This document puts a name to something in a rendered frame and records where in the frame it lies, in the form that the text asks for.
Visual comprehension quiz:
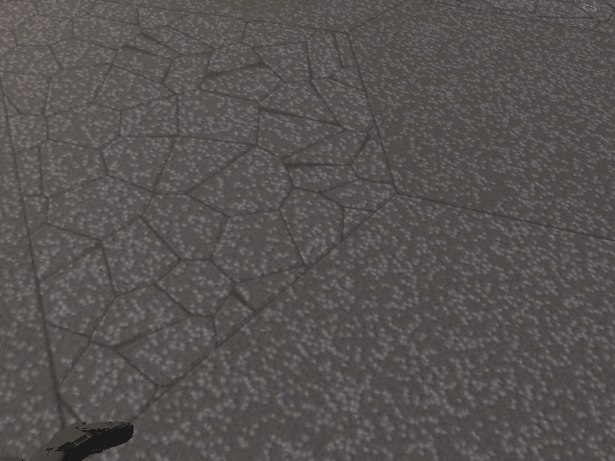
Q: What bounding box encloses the robot left hand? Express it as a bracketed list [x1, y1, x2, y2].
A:
[21, 421, 134, 461]

